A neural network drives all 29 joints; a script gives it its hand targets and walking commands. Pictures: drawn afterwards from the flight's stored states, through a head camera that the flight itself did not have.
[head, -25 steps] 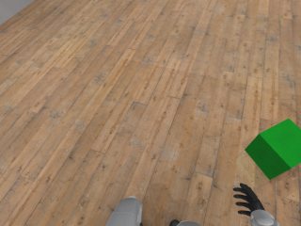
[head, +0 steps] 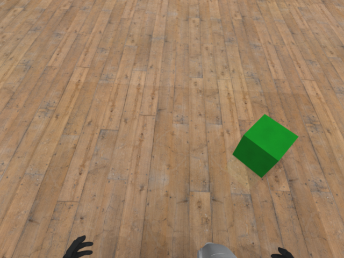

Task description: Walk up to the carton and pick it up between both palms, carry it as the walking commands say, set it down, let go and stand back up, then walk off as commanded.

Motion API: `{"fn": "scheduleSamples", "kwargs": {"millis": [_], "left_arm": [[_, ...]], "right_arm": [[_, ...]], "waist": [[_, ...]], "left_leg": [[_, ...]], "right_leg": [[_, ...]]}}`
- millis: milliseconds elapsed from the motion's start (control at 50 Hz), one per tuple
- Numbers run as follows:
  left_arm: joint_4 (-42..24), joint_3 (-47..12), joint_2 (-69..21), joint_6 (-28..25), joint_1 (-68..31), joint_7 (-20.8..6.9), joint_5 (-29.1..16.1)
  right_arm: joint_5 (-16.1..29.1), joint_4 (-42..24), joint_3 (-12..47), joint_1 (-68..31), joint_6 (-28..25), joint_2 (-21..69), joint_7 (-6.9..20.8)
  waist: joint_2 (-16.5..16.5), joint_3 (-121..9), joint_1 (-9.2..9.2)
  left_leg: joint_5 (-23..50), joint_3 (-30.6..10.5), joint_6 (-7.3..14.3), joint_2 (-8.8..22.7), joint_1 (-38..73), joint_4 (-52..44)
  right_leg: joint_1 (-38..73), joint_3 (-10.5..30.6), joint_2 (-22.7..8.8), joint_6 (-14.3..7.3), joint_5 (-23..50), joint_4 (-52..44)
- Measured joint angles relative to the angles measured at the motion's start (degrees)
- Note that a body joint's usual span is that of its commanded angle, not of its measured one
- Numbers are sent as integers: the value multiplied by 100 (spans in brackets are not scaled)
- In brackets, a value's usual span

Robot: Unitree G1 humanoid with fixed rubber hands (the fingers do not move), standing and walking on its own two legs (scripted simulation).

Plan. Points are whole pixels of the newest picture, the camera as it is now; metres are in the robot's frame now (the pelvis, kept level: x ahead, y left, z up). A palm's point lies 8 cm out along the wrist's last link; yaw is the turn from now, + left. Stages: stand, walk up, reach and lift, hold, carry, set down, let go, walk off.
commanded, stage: walk up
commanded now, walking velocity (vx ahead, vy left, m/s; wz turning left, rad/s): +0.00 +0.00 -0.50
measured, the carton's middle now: (263, 146) +0.76 -0.56 -0.65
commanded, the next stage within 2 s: none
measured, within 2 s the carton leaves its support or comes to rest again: neither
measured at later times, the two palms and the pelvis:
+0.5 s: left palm (71, 244) +0.15 +0.26 -0.12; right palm out of the picture +0.04 -0.26 -0.10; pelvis +0.01 +0.02 +0.00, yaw -16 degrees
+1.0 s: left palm (181, 141) +0.45 -0.01 -0.12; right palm out of the picture -0.05 -0.22 -0.14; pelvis +0.16 -0.09 -0.02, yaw -30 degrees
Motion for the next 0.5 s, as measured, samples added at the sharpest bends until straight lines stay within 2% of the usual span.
{"fn": "scheduleSamples", "kwargs": {"millis": [60, 80, 100, 120, 160, 200, 240, 340, 420, 460, 500], "left_arm": [[-18, -26, 5, -62, -206, 2, -33], [-20, -57, 27, -91, -242, 13, -14], [-17, -87, 45, -133, -261, 26, 13], [-17, -103, 51, -174, -275, 42, 43], [-28, -122, 54, -240, -209, 87, 94], [-39, -106, 30, -256, -56, 124, 90], [-55, -87, 8, -239, 104, 142, 104], [-144, -49, -36, -193, 412, 122, 174], [-188, -20, -43, -103, 528, 102, 186], [-131, 3, -1, -72, 607, 116, 175], [-29, 34, 51, -42, 523, 111, 186]], "right_arm": [[13, 122, -63, 53, 1, -28, 27], [32, 137, -81, 95, 16, -40, 38], [53, 132, -94, 140, 28, -62, 56], [79, 115, -105, 163, 49, -87, 77], [88, 61, -104, 140, 143, -116, 110], [108, -13, -108, 59, 195, -122, 108], [101, -104, -106, -17, 204, -107, 116], [88, -336, -100, -229, 239, -33, 123], [55, -444, -84, -278, 180, 42, 145], [-13, -470, -78, -124, 82, 80, 207], [-33, -407, -55, 123, -38, 142, 203]], "waist": [[53, 17, -60], [55, -3, -67], [82, -15, -71], [130, 5, -79], [146, 34, -54], [141, 61, 7], [121, 47, 77], [38, -45, 202], [-45, -174, 235], [-81, -342, 171], [-138, -401, 46]], "left_leg": [[-116, 182, -72, 115, -32, 166], [-173, 251, -106, 145, -56, 250], [-247, 298, -143, 195, -101, 384], [-281, 217, -180, 244, -209, 629], [-764, -294, -318, 84, -626, 1563], [-879, -622, -398, -75, -963, 2255], [-707, -766, -422, -146, -1147, 2346], [-377, -890, -401, -258, -1207, 1487], [-57, -760, -281, -429, -868, 489], [-40, -629, -132, -507, -477, -228], [543, -547, 32, -519, -380, -407]], "right_leg": [[458, -145, -20, -38, 118, -979], [627, -203, -25, -109, 270, -1364], [728, -251, -16, -252, 814, -1681], [691, -255, 23, -443, 1172, -1677], [593, -148, 51, -615, 1130, -1539], [632, 21, 71, -630, 1102, -1660], [680, 185, 76, -596, 1220, -1850], [686, 539, 82, -527, 1452, -2112], [619, 787, 95, -419, 1472, -2092], [494, 871, 110, -353, 1158, -1825], [138, 757, 116, -372, 424, -794]]}}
